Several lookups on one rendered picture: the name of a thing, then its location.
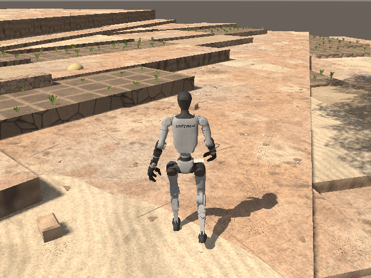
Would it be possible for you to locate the left robot upper arm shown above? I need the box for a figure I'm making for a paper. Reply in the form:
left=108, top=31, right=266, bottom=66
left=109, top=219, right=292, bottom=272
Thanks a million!
left=157, top=116, right=173, bottom=149

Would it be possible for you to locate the robot left forearm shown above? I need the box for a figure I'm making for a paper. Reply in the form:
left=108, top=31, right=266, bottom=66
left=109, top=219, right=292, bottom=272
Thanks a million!
left=150, top=140, right=162, bottom=168

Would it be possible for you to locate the right robot upper arm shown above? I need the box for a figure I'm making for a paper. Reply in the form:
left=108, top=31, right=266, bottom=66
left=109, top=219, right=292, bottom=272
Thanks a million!
left=197, top=116, right=213, bottom=147

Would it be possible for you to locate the left robot thigh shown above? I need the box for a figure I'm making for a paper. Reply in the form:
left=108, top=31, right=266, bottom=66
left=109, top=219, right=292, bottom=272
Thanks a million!
left=166, top=161, right=180, bottom=196

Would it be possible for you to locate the robot right forearm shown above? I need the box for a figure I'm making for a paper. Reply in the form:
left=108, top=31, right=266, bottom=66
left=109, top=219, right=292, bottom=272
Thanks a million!
left=208, top=138, right=216, bottom=155

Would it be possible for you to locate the left robot hand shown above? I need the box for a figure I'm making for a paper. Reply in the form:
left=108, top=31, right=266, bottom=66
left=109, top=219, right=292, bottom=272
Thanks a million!
left=147, top=166, right=161, bottom=182

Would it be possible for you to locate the humanoid robot torso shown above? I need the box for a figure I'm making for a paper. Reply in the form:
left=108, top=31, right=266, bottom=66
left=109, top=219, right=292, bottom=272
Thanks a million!
left=172, top=114, right=199, bottom=174

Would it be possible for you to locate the right robot hand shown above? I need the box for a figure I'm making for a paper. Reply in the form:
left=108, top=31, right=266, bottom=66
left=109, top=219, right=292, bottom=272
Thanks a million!
left=203, top=152, right=216, bottom=162

